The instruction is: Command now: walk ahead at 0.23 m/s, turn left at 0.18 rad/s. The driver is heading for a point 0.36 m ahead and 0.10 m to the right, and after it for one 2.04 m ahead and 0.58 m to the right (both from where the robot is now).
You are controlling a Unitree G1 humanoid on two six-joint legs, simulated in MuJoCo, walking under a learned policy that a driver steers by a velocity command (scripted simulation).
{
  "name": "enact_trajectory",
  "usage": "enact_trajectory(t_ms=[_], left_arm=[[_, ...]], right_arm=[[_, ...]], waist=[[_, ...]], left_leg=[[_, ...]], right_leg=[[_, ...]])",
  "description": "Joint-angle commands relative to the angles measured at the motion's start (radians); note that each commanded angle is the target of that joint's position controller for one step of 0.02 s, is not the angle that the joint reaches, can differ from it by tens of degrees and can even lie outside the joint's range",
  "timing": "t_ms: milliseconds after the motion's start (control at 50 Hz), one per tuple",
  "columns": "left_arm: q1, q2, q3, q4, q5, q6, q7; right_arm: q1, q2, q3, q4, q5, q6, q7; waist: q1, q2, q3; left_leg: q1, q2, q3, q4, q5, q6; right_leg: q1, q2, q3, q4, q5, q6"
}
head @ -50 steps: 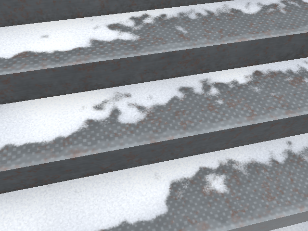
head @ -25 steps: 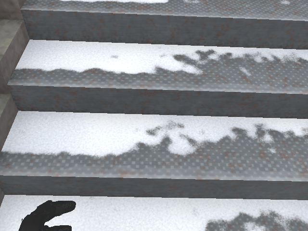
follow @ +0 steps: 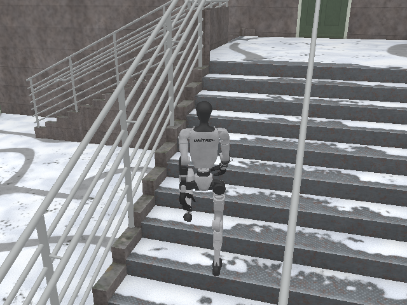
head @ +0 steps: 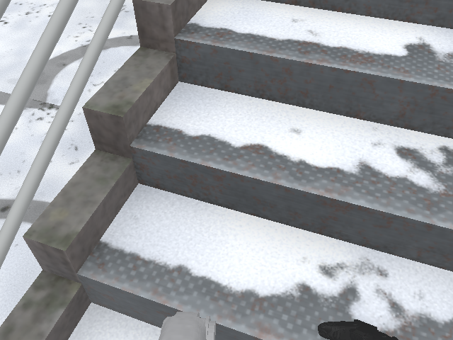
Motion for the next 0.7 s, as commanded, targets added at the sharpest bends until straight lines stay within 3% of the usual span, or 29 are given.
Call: enact_trajectory(t_ms=[20,40,60,80,100,120,140,160,180,200,220,240,260,280,300,340,360,400,440,480,520,540,580,600,620,640,660,680,700], left_arm=[[-0.063,0.149,0.021,-0.052,-0.034,-0.024,-0.039],[-0.061,0.202,0.036,-0.081,-0.083,-0.047,-0.051],[-0.023,0.261,0.049,-0.087,-0.107,-0.075,-0.057],[-0.051,0.328,0.083,-0.079,-0.202,-0.070,0.010],[-0.048,0.369,0.099,-0.076,-0.213,-0.071,0.031],[-0.046,0.234,0.066,-0.099,-0.036,-0.063,-0.089],[0.129,0.147,0.067,-0.102,-0.021,-0.059,-0.145],[-0.037,0.243,0.130,-0.069,-0.122,-0.023,-0.147],[-0.098,0.176,0.130,-0.066,-0.141,-0.026,-0.135],[-0.114,0.129,0.119,-0.068,-0.124,-0.039,-0.108],[-0.173,0.083,0.101,-0.076,-0.099,-0.045,-0.078],[-0.206,0.058,0.088,-0.106,-0.101,-0.026,-0.060],[-0.206,0.026,0.082,-0.112,-0.108,0.002,-0.049],[-0.218,0.048,0.082,-0.126,-0.105,0.011,-0.041],[-0.265,0.055,0.079,-0.144,-0.108,0.010,-0.042],[-0.351,0.083,0.083,-0.186,-0.114,0.010,-0.066],[-0.338,0.121,0.097,-0.177,-0.106,0.005,-0.077],[-0.355,0.175,0.109,-0.190,-0.102,0.002,-0.095],[-0.427,0.201,0.110,-0.235,-0.084,-0.002,-0.092],[-0.527,0.213,0.103,-0.299,-0.091,0.006,-0.074],[-0.504,0.187,0.091,-0.329,-0.101,0.012,-0.044],[-0.491,0.191,0.098,-0.335,-0.103,0.004,-0.033],[-0.522,0.238,0.127,-0.337,-0.106,-0.022,-0.009],[-0.541,0.325,0.149,-0.345,-0.104,-0.028,0.011],[-0.454,0.389,0.168,-0.346,-0.145,-0.024,0.025],[-0.315,0.369,0.176,-0.292,-0.108,-0.039,0.028],[-0.379,0.403,0.189,-0.292,-0.089,-0.050,0.025],[-0.438,0.400,0.197,-0.322,-0.085,-0.050,0.024],[-0.498,0.370,0.191,-0.345,-0.102,-0.038,0.023]], right_arm=[[-0.481,-0.018,0.034,-0.272,-0.010,0.032,0.023],[-0.446,-0.004,0.032,-0.252,-0.010,0.054,0.044],[-0.359,-0.033,0.016,-0.200,0.002,0.056,0.048],[0.178,-0.044,-0.013,-0.014,0.048,0.016,-0.042],[0.372,-0.061,-0.031,0.071,0.057,-0.015,-0.071],[0.250,-0.203,-0.069,0.035,-0.043,0.023,-0.056],[0.416,-0.219,-0.063,0.059,-0.049,0.029,-0.025],[0.543,-0.274,-0.112,0.108,-0.068,0.025,-0.013],[0.424,-0.283,-0.116,0.158,-0.042,-0.007,-0.023],[0.245,-0.212,-0.101,0.154,-0.018,-0.029,-0.027],[0.126,-0.113,-0.080,0.168,-0.010,-0.044,-0.025],[0.002,0.031,-0.036,0.158,-0.014,-0.054,-0.012],[-0.060,0.100,-0.008,0.158,-0.008,-0.068,-0.011],[-0.035,0.099,-0.009,0.174,-0.019,-0.083,-0.020],[-0.024,0.069,-0.015,0.176,-0.017,-0.097,-0.036],[-0.024,-0.053,-0.056,0.142,-0.035,-0.094,-0.062],[-0.062,-0.089,-0.066,0.111,-0.039,-0.107,-0.072],[-0.165,-0.177,-0.091,0.039,-0.045,-0.114,-0.072],[-0.145,-0.217,-0.108,0.024,-0.028,-0.124,-0.081],[-0.068,-0.244,-0.130,0.050,-0.024,-0.129,-0.073],[0.041,-0.264,-0.152,0.066,-0.016,-0.124,-0.078],[0.058,-0.277,-0.158,0.072,-0.005,-0.114,-0.079],[0.128,-0.171,-0.133,0.073,0.018,-0.096,-0.076],[0.145,-0.097,-0.121,0.009,0.014,-0.090,-0.087],[-0.011,-0.108,-0.113,-0.078,0.034,-0.103,-0.102],[-0.185,-0.148,-0.118,-0.126,0.020,-0.092,-0.099],[-0.180,-0.137,-0.112,-0.126,0.017,-0.083,-0.087],[-0.128,-0.180,-0.124,-0.086,0.014,-0.071,-0.086],[-0.038,-0.203,-0.129,-0.050,0.002,-0.067,-0.085]], waist=[[-0.071,-0.081,0.146],[-0.107,-0.166,0.104],[-0.124,-0.192,0.103],[-0.222,-0.142,0.107],[-0.300,-0.150,0.034],[-0.236,-0.041,-0.213],[-0.186,0.257,-0.474],[-0.298,0.120,-0.267],[-0.221,0.060,-0.050],[-0.146,-0.025,-0.011],[-0.094,-0.066,0.020],[-0.029,-0.108,0.029],[0.026,-0.094,0.044],[0.046,-0.112,0.023],[0.054,-0.075,0.015],[0.032,-0.037,-0.007],[0.042,-0.034,-0.002],[0.058,-0.013,-0.015],[0.033,0.030,0.000],[-0.036,0.028,0.039],[-0.060,0.025,0.078],[-0.054,0.019,0.092],[-0.081,-0.039,0.051],[-0.151,-0.240,-0.025],[-0.046,-0.364,-0.054],[0.071,-0.277,-0.017],[0.040,-0.241,-0.013],[0.012,-0.159,-0.029],[-0.021,-0.090,-0.044]], left_leg=[[0.448,0.072,0.158,-0.512,0.052,-0.022],[0.738,-0.005,0.258,-0.532,0.037,-0.105],[0.805,-0.054,0.246,-0.612,0.083,-0.131],[0.987,-0.119,0.264,-0.748,-0.061,-0.110],[1.135,-0.093,0.157,-0.976,0.055,-0.118],[1.507,0.033,-0.066,-0.976,0.640,0.003],[1.727,0.332,-0.679,-1.300,0.617,0.227],[1.383,0.372,-0.861,-1.520,0.257,0.174],[1.112,0.346,-0.699,-1.574,0.041,0.117],[0.966,0.323,-0.555,-1.557,-0.117,0.084],[0.889,0.316,-0.438,-1.543,-0.165,0.067],[0.802,0.314,-0.367,-1.599,-0.143,0.035],[0.746,0.303,-0.264,-1.635,-0.062,-0.009],[0.767,0.277,-0.165,-1.627,0.047,-0.032],[0.784,0.239,-0.053,-1.629,0.129,-0.048],[0.820,0.183,0.125,-1.652,0.160,-0.057],[0.786,0.165,0.178,-1.669,0.243,-0.081],[0.758,0.127,0.279,-1.685,0.344,-0.100],[0.942,0.165,0.267,-1.675,0.350,-0.104],[1.145,0.264,0.201,-1.629,0.445,-0.038],[1.293,0.370,0.112,-1.614,0.440,0.014],[1.305,0.382,0.098,-1.593,0.371,-0.001],[1.291,0.302,0.139,-1.471,0.155,-0.113],[1.205,0.124,0.300,-1.259,-0.032,-0.236],[0.874,-0.047,0.263,-1.122,-0.216,-0.325],[0.687,-0.053,0.128,-0.901,-0.320,-0.339],[0.572,-0.041,0.036,-0.678,-0.312,-0.335],[0.527,-0.038,-0.030,-0.451,-0.301,-0.329],[0.524,-0.022,-0.089,-0.303,-0.239,-0.306]], right_leg=[[-0.476,-0.203,0.060,-0.337,0.753,-0.185],[-0.581,-0.200,0.076,-0.316,1.189,-0.243],[-0.443,-0.238,0.086,-0.226,1.534,-0.212],[-0.242,-0.222,0.055,-0.026,1.762,-0.153],[-0.185,-0.211,0.067,0.229,1.666,-0.092],[-0.469,-0.262,0.155,0.425,1.333,-0.091],[-0.650,0.001,0.247,0.730,0.168,-0.058],[-0.654,0.033,0.382,1.323,0.260,-0.046],[-0.748,0.013,0.388,1.515,0.332,-0.057],[-0.753,-0.027,0.345,1.556,0.324,-0.061],[-0.797,-0.040,0.315,1.602,0.316,-0.106],[-0.782,-0.071,0.325,1.593,0.329,-0.149],[-0.770,-0.085,0.322,1.548,0.279,-0.177],[-0.781,-0.106,0.308,1.467,0.318,-0.171],[-0.788,-0.107,0.295,1.417,0.267,-0.167],[-0.766,-0.102,0.211,1.339,0.202,-0.106],[-0.675,-0.106,0.188,1.307,0.234,-0.082],[-0.502,-0.095,0.121,1.197,0.235,-0.045],[-0.498,-0.135,0.145,0.912,0.201,-0.012],[-0.553,-0.144,0.148,0.688,0.078,0.005],[-0.559,-0.130,0.128,0.493,0.085,0.015],[-0.519,-0.109,0.103,0.371,0.173,0.000],[-0.365,-0.047,0.109,0.175,0.421,-0.102],[-0.236,-0.175,0.306,0.145,0.918,-0.265],[-0.019,-0.324,0.612,0.065,0.880,-0.447],[0.069,-0.305,0.634,0.042,0.780,-0.412],[0.070,-0.290,0.590,0.080,0.760,-0.369],[0.039,-0.276,0.562,0.122,0.819,-0.345],[-0.028,-0.279,0.546,0.136,0.833,-0.332]])
Velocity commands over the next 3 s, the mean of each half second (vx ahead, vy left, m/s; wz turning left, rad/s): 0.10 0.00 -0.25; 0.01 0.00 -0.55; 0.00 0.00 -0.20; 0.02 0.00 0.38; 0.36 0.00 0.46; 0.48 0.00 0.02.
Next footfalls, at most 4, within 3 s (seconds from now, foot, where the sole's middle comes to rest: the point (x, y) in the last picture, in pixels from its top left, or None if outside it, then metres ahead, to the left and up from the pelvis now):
0.10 left None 0.28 0.11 -0.61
0.58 right None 0.23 -0.11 -0.61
1.06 left None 0.28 0.16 -0.61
1.56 right None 0.22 -0.07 -0.61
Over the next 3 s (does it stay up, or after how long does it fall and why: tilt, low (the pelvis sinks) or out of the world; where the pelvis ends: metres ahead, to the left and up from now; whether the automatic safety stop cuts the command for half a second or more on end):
stays up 0.75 -0.03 0.34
